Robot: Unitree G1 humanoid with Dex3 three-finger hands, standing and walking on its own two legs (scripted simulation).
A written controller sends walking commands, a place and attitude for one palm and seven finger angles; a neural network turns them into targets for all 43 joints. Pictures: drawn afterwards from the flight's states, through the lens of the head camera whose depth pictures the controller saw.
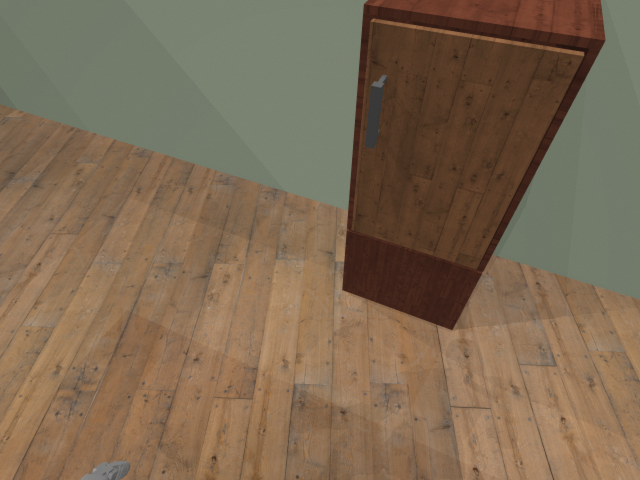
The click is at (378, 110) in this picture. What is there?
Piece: cupboard door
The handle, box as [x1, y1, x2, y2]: [365, 75, 386, 148]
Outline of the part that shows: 386,75 382,75 377,82 374,81 371,85 365,146 373,148 375,145 376,137 379,133 379,130 377,128 383,84 386,80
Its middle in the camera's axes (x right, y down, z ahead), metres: +0.12 -0.28 +0.84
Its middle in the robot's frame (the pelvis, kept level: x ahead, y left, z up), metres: +0.83 -0.08 +0.03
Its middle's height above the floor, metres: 0.80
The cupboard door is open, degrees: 0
